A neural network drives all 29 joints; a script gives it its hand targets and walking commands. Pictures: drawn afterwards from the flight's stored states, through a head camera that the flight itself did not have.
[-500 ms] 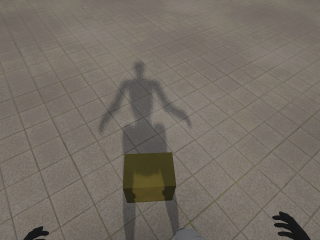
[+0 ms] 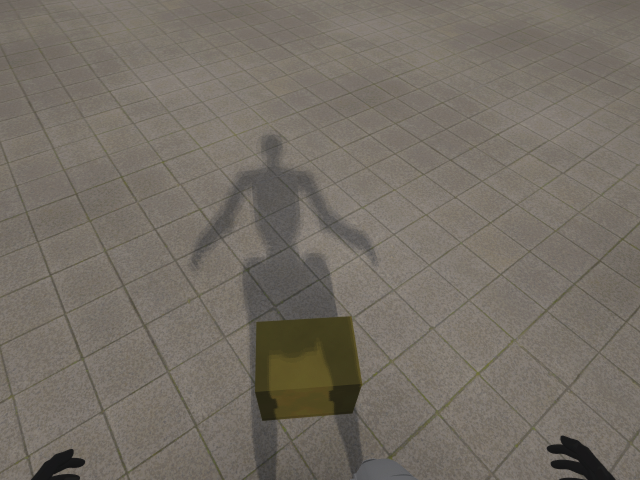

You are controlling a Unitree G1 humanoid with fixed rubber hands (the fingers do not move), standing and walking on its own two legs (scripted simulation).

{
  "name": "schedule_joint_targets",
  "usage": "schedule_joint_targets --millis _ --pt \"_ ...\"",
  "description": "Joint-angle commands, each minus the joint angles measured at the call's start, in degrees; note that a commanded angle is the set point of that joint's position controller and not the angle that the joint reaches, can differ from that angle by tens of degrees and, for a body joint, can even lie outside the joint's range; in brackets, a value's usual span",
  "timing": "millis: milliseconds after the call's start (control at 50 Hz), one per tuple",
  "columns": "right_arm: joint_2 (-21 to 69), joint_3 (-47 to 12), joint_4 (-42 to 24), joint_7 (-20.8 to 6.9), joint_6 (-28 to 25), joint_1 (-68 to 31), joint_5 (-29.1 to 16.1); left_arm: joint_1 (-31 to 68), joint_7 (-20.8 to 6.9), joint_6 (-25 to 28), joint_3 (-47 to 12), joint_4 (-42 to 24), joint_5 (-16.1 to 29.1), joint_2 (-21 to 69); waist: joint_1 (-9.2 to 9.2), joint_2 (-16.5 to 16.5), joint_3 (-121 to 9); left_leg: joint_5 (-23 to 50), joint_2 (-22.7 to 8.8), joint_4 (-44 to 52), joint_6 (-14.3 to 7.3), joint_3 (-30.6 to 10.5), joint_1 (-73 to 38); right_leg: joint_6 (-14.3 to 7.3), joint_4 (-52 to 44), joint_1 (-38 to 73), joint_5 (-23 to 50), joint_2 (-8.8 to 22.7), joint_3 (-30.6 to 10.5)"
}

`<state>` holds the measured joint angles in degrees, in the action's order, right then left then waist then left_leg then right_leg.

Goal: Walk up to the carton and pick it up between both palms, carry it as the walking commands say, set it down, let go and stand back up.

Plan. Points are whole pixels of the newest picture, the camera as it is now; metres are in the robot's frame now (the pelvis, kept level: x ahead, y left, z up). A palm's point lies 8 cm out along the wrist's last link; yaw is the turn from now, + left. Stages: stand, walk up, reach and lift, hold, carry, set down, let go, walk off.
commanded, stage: walk up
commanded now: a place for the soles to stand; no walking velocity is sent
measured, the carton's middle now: (306, 369) +0.50 +0.00 -0.63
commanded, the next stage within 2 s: reach and lift in 1.34 s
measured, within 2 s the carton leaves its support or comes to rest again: neither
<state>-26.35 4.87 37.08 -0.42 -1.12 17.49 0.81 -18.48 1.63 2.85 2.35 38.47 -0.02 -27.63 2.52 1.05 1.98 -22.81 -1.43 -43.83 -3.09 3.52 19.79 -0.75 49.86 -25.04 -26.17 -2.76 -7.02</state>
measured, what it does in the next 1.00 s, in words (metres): stands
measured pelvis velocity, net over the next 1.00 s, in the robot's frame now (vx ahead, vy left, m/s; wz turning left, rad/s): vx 0.02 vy -0.02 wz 0.00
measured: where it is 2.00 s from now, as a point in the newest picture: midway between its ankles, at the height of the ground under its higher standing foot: outside the picture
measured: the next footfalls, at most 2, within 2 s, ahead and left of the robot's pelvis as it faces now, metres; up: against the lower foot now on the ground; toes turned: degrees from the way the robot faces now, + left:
none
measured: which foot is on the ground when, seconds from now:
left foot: down 0.00-1.00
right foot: down 0.00-1.00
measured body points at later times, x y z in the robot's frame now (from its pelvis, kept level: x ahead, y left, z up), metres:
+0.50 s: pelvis +0.02 +0.00 +0.00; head +0.03 +0.00 +0.45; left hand +0.14 +0.31 -0.09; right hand +0.12 -0.34 -0.07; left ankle +0.01 +0.09 -0.71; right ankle +0.07 -0.15 -0.71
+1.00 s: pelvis +0.02 -0.02 +0.00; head +0.03 -0.02 +0.45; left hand +0.14 +0.30 -0.08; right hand +0.11 -0.36 -0.08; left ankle +0.01 +0.09 -0.71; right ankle +0.07 -0.15 -0.71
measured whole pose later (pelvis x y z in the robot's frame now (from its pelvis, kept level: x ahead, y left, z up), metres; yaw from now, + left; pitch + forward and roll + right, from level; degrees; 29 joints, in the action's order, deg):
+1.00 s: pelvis +0.02 -0.02 +0.00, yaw +0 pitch -1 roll -1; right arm -26.0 4.8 37.1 -0.5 -0.8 17.4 0.8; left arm -18.5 1.1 3.8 0.2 38.5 0.0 -25.7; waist 2.5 1.0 1.7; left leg -24.3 -1.4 -44.0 -1.7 3.6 19.0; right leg 0.5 41.7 -23.6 -17.2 -2.4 -4.6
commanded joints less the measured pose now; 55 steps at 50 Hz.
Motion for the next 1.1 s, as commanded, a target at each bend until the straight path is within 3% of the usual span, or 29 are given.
schedule_joint_targets --millis 0,20,60,80,100,120,140,160,180,220,260,300,320,420,460,480,540,600,680,720,760,780,820,860,920,960,1020,1060,1080 --pt "-12.3 3.0 -0.9 -0.6 -0.8 -1.9 1.3 -4.1 -0.4 2.0 2.3 1.0 -0.9 -6.5 -1.16 7.1 -3.3 25.0 -9.1 10.6 -6.7 -8.3 -7.5 -0.5 -12.1 3.0 6.9 -0.6 9.5" --pt "-11.2 3.0 -0.6 -0.7 -0.5 -0.6 1.0 -4.8 0.1 2.3 2.7 1.8 -1.0 -6.2 -1.50 7.8 -6.1 28.5 -9.3 7.0 -6.1 -7.2 -8.0 -1.2 -15.2 6.1 10.3 -1.9 9.9" --pt "-9.1 2.0 -1.1 -0.6 -0.4 0.3 0.6 -3.5 0.4 2.6 3.0 0.5 -1.4 -7.8 -1.59 6.5 -8.6 18.9 -8.5 4.7 -3.1 -7.4 -1.2 -3.7 -15.9 12.8 14.3 0.6 2.5" --pt "-8.8 1.6 -1.5 -0.5 -0.2 -1.0 0.0 -3.2 0.6 2.6 3.3 0.5 -1.7 -10.6 -2.13 0.0 -9.3 11.0 -5.8 1.1 -1.5 -5.3 2.8 -6.0 -15.3 13.7 19.2 5.4 -5.3" --pt "-7.2 0.9 -1.3 -0.4 0.0 -1.2 -0.1 -1.3 0.6 2.3 3.1 -0.1 -1.9 -12.1 -1.20 -6.3 -6.3 -0.8 -3.0 0.5 -0.3 -4.2 4.7 -8.2 -17.8 9.0 15.3 11.1 -14.3" --pt "-8.0 1.3 -1.1 -0.1 0.2 -0.3 0.1 -0.4 0.4 2.0 2.9 0.4 -1.7 -12.1 -0.40 -7.3 -4.4 -6.7 -2.4 2.0 -0.5 -6.6 2.6 -10.2 -18.5 4.4 9.0 12.6 -17.7" --pt "-9.3 1.3 0.1 0.0 -0.2 -0.5 0.5 2.3 0.3 1.6 2.1 -0.6 -1.8 -11.1 0.24 -4.3 -1.9 -8.7 -3.1 7.9 -1.1 -9.1 -0.6 -8.7 -17.7 -1.8 6.3 10.7 -15.6" --pt "-10.9 1.7 0.3 -0.1 -0.6 -0.7 1.0 3.6 0.2 1.3 1.2 -0.8 -1.6 -8.4 0.98 0.9 -0.1 -10.6 -5.9 13.8 -2.4 -12.2 -3.4 -5.4 -14.8 -6.7 5.0 6.5 -8.8" --pt "-12.7 2.1 0.1 -0.3 -1.2 -1.8 0.9 3.5 -0.1 1.4 1.0 -0.2 -1.2 -7.4 -0.44 4.1 0.9 -12.4 -9.9 19.7 -3.7 -17.7 -2.2 -2.7 -9.9 -5.9 6.7 2.2 -1.2" --pt "-12.5 2.2 0.2 -0.6 -1.6 -3.1 0.8 0.1 -0.4 1.4 1.5 1.4 -1.3 -8.2 -1.69 3.4 -0.3 -2.6 -12.7 17.5 -6.1 -15.7 -0.4 -1.7 -9.0 0.6 8.1 1.2 3.7" --pt "-10.4 1.7 0.3 -0.7 -1.2 -4.0 0.1 -0.9 -0.2 2.3 1.7 1.6 -1.2 -8.6 -2.35 2.1 -3.8 7.2 -8.4 10.6 -3.8 -9.2 0.0 -3.1 -12.4 7.8 18.7 2.5 0.2" --pt "-9.0 1.6 0.0 -0.3 -1.0 -1.9 0.2 0.8 0.0 2.8 2.0 0.2 -1.3 -9.7 -0.90 -2.7 -7.7 11.5 -4.8 4.4 -1.4 -5.6 -1.9 -5.9 -11.8 8.2 28.8 6.3 -5.8" --pt "-9.4 1.6 0.0 -0.3 -1.0 -1.3 0.3 1.4 0.0 2.6 1.6 0.0 -1.0 -9.4 -0.52 -0.1 -8.4 13.2 -4.6 3.6 -0.9 -4.2 -3.6 -6.3 -11.2 6.5 31.1 7.0 -6.1" --pt "-10.9 2.1 -0.4 -0.3 -0.7 -2.6 0.5 1.4 0.3 1.9 1.3 0.7 -1.0 -8.6 -0.86 0.5 -5.2 8.8 -8.3 9.1 -3.3 -8.9 -2.0 -3.8 -9.3 5.6 24.1 2.9 0.0" --pt "-10.4 1.8 -0.4 -0.3 -0.6 -3.0 0.4 1.9 0.3 2.1 1.5 0.0 -1.1 -9.0 -1.02 -1.4 -4.5 7.5 -7.0 7.4 -3.3 -7.1 -0.5 -4.5 -10.4 6.5 24.6 4.6 -2.0" --pt "-9.9 1.8 -0.1 -0.3 -0.6 -2.4 0.7 0.8 0.2 2.1 1.0 0.1 -1.0 -8.5 -0.76 0.7 -6.1 6.8 -6.4 7.2 -2.8 -6.5 -3.5 -5.3 -10.3 4.2 24.1 5.2 -3.4" --pt "-11.0 1.8 -0.2 -0.2 -0.5 -4.2 0.6 1.6 0.1 1.6 0.7 0.6 -1.1 -8.0 -1.35 0.0 -3.1 0.3 -8.2 11.8 -3.5 -9.5 -0.1 -3.8 -10.2 3.7 18.6 3.5 -0.9" --pt "-11.0 1.9 -0.3 -0.4 -0.5 -4.3 0.6 0.4 0.1 1.6 1.2 0.9 -1.3 -8.8 -1.43 -0.2 -3.9 -0.2 -7.7 10.8 -3.2 -7.8 -0.8 -3.8 -11.1 4.6 18.3 3.1 -0.7" --pt "-9.6 1.6 0.1 -0.5 -0.2 -3.8 0.4 1.0 0.1 2.0 1.3 1.0 -1.4 -9.7 -0.99 -1.1 -3.1 -4.8 -4.7 8.3 -2.1 -6.4 -1.6 -4.6 -16.0 2.0 13.3 5.9 -7.2" --pt "-9.7 1.7 -0.2 -0.5 -0.1 -2.5 0.4 2.6 0.0 1.9 1.3 0.3 -2.1 -9.9 -0.05 -4.8 -2.2 -7.5 -4.4 8.9 -1.9 -7.6 -2.4 -5.2 -18.4 -1.8 6.9 7.0 -10.2" --pt "-10.0 1.4 0.6 -0.5 -0.6 -1.7 0.7 3.5 -0.2 2.0 1.2 0.4 -1.8 -8.7 0.03 -0.8 -1.7 -7.8 -4.9 11.4 -2.5 -9.3 -3.1 -4.8 -17.7 -3.2 5.8 6.4 -9.4" --pt "-10.8 1.9 0.5 -0.5 -0.7 -3.0 0.9 3.4 -0.4 1.7 1.0 0.6 -1.6 -8.1 -0.28 1.2 -2.0 -9.5 -6.8 13.9 -3.6 -10.3 -3.1 -3.5 -15.5 -3.0 6.8 4.0 -3.6" --pt "-11.1 1.9 0.4 -0.6 -0.8 -4.3 0.7 0.9 -0.4 1.9 1.2 1.2 -1.6 -7.9 -1.77 2.1 -3.4 -5.4 -8.8 15.0 -4.0 -11.9 -1.6 -2.5 -12.6 2.6 12.0 2.2 -0.6" --pt "-10.2 1.7 0.0 -0.6 -0.7 -4.2 0.8 0.3 -0.2 2.3 1.7 1.0 -1.4 -9.3 -2.30 -2.2 -4.1 0.8 -6.8 10.1 -2.9 -8.2 0.4 -3.2 -14.6 6.4 16.3 3.7 -2.9" --pt "-8.5 1.3 -0.1 -0.3 -0.4 -2.7 0.2 1.3 0.0 2.6 1.7 0.9 -1.7 -10.1 -0.20 -4.2 -5.3 -0.3 -3.0 4.3 -1.1 -5.1 -2.5 -6.4 -17.8 3.3 19.1 9.0 -13.1" --pt "-9.0 1.4 0.4 -0.2 -0.5 -1.6 0.9 3.3 0.1 2.1 1.2 0.2 -1.7 -9.6 0.57 -4.5 -4.3 -0.5 -3.8 7.3 -1.1 -6.3 -4.9 -6.1 -17.0 -0.2 17.8 8.4 -11.8" --pt "-11.3 1.7 0.7 -0.2 -0.7 -2.6 0.4 1.1 0.0 1.9 1.3 0.6 -1.1 -8.7 -1.56 1.5 -5.0 1.5 -7.3 11.5 -3.4 -9.6 -3.7 -3.3 -12.5 2.6 18.1 3.3 -2.7" --pt "-10.0 1.7 0.4 -0.2 -0.6 -4.5 0.5 0.7 0.0 2.1 1.2 0.9 -1.2 -8.2 -1.67 0.0 -4.3 2.6 -7.4 9.7 -3.4 -8.6 -3.0 -3.5 -13.3 3.2 18.6 3.7 -2.8" --pt "-10.6 1.6 0.5 -0.3 -0.4 -3.5 0.3 2.1 -0.1 2.0 1.5 0.8 -1.4 -9.4 -1.38 -3.2 -3.5 2.9 -6.6 9.3 -3.0 -7.8 -1.5 -4.1 -13.5 3.9 20.3 4.4 -3.8"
